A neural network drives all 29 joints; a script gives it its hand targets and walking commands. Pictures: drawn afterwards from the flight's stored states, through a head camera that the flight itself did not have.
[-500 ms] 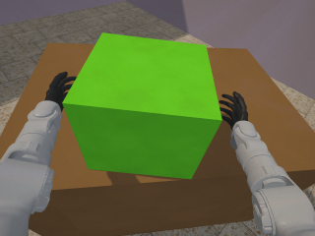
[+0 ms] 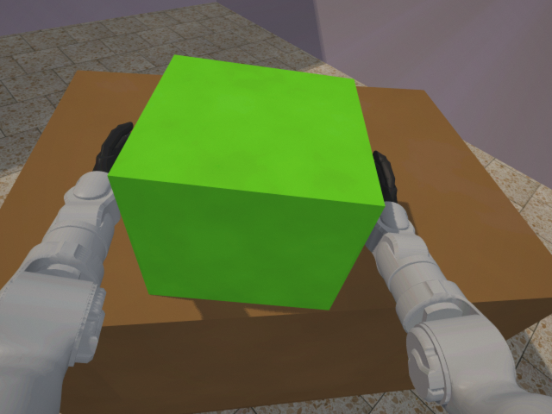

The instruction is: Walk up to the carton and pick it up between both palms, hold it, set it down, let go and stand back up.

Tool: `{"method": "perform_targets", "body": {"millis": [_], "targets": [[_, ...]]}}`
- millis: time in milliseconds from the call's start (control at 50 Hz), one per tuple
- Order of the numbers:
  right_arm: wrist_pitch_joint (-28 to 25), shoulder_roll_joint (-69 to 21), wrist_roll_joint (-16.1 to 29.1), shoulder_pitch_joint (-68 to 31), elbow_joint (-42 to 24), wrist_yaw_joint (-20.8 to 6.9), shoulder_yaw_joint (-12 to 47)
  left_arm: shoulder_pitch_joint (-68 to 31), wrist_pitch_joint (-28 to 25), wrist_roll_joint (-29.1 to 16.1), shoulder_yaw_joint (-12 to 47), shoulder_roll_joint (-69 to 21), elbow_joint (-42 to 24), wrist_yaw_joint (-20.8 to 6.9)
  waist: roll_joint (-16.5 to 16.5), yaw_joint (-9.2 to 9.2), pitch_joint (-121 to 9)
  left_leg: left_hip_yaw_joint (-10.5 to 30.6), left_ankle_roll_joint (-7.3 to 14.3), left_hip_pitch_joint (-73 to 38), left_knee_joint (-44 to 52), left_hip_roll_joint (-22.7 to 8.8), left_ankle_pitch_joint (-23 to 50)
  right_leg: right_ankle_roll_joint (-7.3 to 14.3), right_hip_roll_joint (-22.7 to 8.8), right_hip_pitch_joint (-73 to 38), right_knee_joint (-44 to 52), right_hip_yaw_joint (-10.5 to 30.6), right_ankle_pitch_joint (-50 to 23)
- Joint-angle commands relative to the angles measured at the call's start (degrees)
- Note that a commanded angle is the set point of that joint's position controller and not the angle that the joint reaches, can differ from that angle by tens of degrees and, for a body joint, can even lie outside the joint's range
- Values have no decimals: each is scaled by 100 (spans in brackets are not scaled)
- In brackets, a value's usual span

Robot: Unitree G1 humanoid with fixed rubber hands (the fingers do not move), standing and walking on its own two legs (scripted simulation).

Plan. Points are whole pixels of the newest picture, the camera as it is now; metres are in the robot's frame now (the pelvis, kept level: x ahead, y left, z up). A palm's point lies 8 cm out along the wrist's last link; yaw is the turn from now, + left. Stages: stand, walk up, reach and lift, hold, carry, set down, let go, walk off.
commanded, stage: reach and lift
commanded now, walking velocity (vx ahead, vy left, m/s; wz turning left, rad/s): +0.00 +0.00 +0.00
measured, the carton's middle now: (253, 184) +0.49 -0.01 +0.07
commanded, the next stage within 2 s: none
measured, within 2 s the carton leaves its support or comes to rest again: leaves its support in 1.48 s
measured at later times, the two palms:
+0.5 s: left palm (112, 174) +0.47 +0.19 +0.12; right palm (384, 203) +0.40 -0.20 +0.12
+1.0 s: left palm (114, 173) +0.47 +0.19 +0.12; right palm (384, 203) +0.40 -0.20 +0.12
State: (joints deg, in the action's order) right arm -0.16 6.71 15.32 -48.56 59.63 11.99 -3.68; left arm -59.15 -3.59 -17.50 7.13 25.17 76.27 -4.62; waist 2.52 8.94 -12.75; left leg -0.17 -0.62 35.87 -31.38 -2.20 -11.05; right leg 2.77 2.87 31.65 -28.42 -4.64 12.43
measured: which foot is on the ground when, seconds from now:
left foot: down 0.00-1.00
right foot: down 0.00-1.00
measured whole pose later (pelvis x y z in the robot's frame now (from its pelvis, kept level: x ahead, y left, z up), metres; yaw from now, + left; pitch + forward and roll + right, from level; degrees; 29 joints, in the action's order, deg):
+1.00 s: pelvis +0.00 +0.01 +0.00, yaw +0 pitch +16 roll -2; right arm 0.2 7.6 13.1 -49.2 60.3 10.6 -8.9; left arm -61.7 -5.6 -18.0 9.2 22.9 79.5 -2.5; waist 2.3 9.4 -13.2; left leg -0.3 0.2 37.1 -31.0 -1.2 -10.4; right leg 2.0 1.9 32.8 -28.1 -4.6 11.9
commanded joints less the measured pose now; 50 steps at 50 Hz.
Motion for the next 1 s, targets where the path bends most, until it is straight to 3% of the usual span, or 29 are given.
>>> {"method": "perform_targets", "body": {"millis": [0, 140, 260, 980], "targets": [[-246, 945, -156, -3065, -1133, 92, -249, -3173, -265, -1, -96, 549, -1054, 40, -1107, 95, -3394, 74, -178, -2922, -57, 134, 1329, -528, -267, -605, 303, 102, -2281], [-206, 878, -106, -3167, -1099, 10, -279, -3337, -298, -62, 33, 407, -1051, 113, -1311, 75, -3447, 129, -263, -3204, -67, 81, 1442, -476, -234, -299, 359, 20, -1906], [-216, 792, -141, -3234, -1061, -14, -287, -3426, -351, -108, 88, 271, -900, 104, -1177, 100, -3328, 129, -248, -3110, -48, 86, 1390, -474, -246, -329, 366, 20, -1883], [-210, 367, -258, -3369, -1226, -149, -386, -3619, -537, -39, 188, -441, -899, 214, -1116, 54, -3480, 219, -254, -3132, -55, 92, 1515, -368, -253, -163, 356, 23, -1730]]}}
